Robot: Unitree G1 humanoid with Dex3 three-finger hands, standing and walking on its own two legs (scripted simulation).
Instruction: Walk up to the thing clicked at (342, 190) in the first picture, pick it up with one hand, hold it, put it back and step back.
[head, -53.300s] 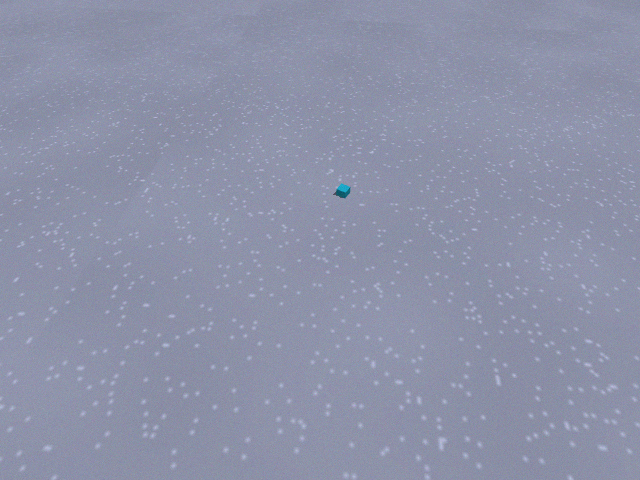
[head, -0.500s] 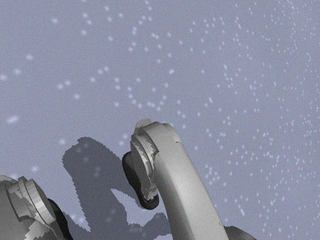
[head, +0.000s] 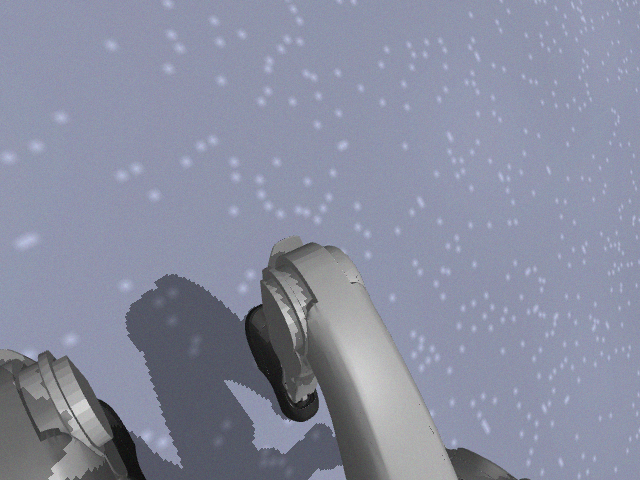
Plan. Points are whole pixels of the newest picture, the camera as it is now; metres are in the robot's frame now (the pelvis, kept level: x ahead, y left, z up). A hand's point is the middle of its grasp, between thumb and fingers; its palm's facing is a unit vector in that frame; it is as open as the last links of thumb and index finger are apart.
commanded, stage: withdraw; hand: left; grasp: from above
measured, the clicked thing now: out of the picture +0.47 +0.30 -0.30
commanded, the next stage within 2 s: home in 0.88 s
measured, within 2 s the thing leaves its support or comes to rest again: neither
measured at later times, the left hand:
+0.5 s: hand out of the picture +0.46 +0.30 -0.11, palm faces -0.28 -0.32 -0.90, open 13.9 cm
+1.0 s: hand out of the picture +0.39 +0.30 -0.18, palm faces -0.50 -0.16 -0.85, open 13.2 cm
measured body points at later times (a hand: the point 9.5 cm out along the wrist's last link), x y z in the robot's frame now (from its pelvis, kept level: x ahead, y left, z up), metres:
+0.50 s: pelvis +0.00 -0.01 +0.02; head +0.21 +0.06 +0.41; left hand +0.48 +0.31 -0.06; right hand +0.04 -0.26 -0.08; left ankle +0.06 +0.14 -0.28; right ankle +0.12 -0.13 -0.28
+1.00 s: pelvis -0.01 -0.01 +0.01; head +0.23 +0.07 +0.38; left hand +0.41 +0.30 -0.13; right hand +0.05 -0.28 -0.10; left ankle +0.06 +0.14 -0.28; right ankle +0.12 -0.13 -0.28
